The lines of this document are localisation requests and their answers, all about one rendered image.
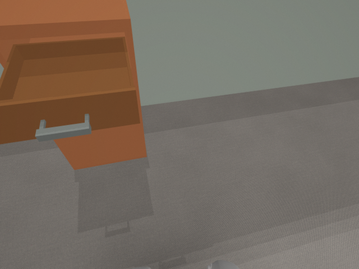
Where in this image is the cabinet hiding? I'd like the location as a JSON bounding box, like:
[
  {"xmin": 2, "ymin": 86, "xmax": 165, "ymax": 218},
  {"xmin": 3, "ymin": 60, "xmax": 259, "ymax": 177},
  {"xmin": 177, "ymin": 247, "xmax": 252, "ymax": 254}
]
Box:
[{"xmin": 0, "ymin": 0, "xmax": 147, "ymax": 170}]

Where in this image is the drawer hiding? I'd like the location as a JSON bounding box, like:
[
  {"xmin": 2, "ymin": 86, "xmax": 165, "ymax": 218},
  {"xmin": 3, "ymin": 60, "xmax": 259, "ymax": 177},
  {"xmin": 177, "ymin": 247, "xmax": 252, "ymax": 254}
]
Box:
[{"xmin": 0, "ymin": 36, "xmax": 140, "ymax": 144}]

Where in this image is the handle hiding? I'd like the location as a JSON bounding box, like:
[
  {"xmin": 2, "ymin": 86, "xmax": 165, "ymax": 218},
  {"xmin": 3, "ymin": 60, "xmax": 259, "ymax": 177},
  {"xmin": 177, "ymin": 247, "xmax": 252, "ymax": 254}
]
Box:
[{"xmin": 35, "ymin": 114, "xmax": 91, "ymax": 142}]

